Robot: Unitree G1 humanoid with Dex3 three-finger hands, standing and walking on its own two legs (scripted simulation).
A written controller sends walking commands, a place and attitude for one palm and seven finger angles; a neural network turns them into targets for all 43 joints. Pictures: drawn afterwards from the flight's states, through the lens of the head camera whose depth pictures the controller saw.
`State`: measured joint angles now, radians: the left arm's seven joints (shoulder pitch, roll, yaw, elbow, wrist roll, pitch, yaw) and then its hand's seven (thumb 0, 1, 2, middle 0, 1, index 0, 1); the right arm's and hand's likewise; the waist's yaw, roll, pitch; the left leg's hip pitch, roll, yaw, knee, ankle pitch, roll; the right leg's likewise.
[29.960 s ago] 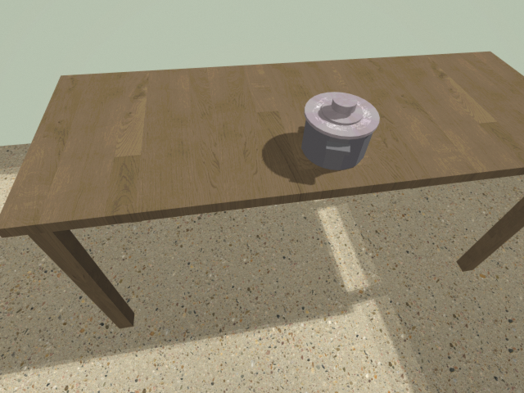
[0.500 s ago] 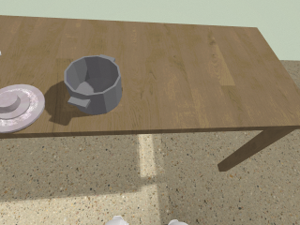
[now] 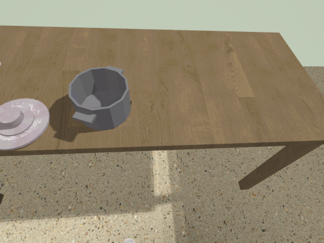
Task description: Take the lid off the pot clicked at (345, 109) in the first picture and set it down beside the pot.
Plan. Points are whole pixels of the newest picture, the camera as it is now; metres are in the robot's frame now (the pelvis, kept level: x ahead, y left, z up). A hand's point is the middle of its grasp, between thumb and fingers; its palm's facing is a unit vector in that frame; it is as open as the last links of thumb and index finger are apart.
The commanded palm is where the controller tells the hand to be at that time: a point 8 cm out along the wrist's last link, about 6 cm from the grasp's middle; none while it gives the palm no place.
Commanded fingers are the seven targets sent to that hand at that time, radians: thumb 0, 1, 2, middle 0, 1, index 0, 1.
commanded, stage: draw the hand back to the body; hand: left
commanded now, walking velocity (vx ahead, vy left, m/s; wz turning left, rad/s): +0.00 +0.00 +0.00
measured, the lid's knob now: (11, 116) +0.46 +0.40 -0.01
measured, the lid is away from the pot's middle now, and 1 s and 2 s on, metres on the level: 0.25 0.25 0.25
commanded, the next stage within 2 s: none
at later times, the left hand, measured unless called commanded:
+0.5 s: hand out of the picture +0.42 +0.31 +0.18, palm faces +0.43 -0.84 -0.33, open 10.9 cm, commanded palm +0.36 +0.34 +0.20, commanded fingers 0.00 0.23 0.58 -0.28 -0.82 -0.28 -0.82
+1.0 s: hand out of the picture +0.33 +0.27 +0.19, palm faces +0.56 -0.79 -0.26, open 8.7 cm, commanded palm +0.27 +0.29 +0.20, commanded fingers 0.00 0.75 0.83 -0.22 -0.41 -0.22 -0.41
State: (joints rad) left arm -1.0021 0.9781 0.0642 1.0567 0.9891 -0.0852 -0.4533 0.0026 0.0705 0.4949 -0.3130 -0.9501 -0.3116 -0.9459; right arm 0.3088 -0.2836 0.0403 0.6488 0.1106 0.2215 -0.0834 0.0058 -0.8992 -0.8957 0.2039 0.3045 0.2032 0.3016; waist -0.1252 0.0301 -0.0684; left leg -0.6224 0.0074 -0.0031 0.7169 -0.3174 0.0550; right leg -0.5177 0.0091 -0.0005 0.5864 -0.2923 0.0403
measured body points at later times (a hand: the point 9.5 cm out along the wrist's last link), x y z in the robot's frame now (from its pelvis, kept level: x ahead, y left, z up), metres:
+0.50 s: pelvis +0.00 -0.02 +0.02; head +0.03 +0.00 +0.47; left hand +0.39 +0.35 +0.20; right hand +0.13 -0.26 -0.08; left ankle +0.01 +0.08 -0.72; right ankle -0.01 -0.16 -0.72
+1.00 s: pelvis +0.02 -0.06 +0.03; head +0.02 -0.07 +0.48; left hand +0.30 +0.31 +0.20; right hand +0.18 -0.31 -0.07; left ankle +0.01 +0.08 -0.72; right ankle -0.01 -0.16 -0.72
